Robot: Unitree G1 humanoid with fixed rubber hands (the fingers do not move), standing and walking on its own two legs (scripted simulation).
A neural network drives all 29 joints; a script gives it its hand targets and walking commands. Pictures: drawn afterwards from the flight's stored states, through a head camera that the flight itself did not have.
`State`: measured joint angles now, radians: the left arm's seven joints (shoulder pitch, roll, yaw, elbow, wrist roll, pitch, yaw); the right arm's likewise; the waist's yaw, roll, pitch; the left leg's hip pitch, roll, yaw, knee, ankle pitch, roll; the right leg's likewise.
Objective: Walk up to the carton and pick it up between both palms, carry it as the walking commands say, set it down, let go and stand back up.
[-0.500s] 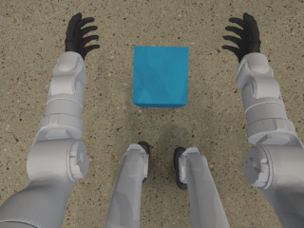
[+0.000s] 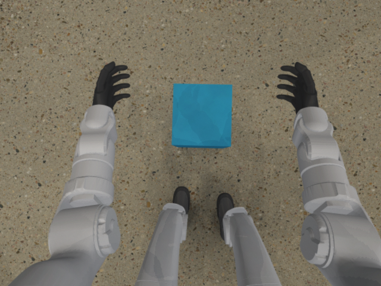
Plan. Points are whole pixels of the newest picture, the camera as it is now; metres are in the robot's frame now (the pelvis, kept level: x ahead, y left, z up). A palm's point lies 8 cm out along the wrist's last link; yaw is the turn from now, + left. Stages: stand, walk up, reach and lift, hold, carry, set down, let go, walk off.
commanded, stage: let go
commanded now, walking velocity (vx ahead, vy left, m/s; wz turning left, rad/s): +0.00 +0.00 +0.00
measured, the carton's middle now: (201, 120) +0.48 +0.01 -0.56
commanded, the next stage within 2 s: stand in 1.06 s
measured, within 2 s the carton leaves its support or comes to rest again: neither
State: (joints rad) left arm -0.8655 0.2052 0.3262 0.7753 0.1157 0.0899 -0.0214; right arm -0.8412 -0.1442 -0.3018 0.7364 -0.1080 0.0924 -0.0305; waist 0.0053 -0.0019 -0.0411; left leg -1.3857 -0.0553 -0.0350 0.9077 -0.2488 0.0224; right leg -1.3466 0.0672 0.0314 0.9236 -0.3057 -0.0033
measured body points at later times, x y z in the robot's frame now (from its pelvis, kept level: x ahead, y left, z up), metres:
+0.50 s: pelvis +0.06 -0.01 +0.08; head +0.16 +0.00 +0.52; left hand +0.28 +0.22 -0.01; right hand +0.29 -0.23 -0.01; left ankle +0.06 +0.10 -0.65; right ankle +0.04 -0.11 -0.65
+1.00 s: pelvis +0.06 -0.01 +0.09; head +0.07 +0.00 +0.54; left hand +0.24 +0.23 +0.01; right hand +0.24 -0.24 +0.01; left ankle +0.06 +0.10 -0.65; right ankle +0.04 -0.11 -0.65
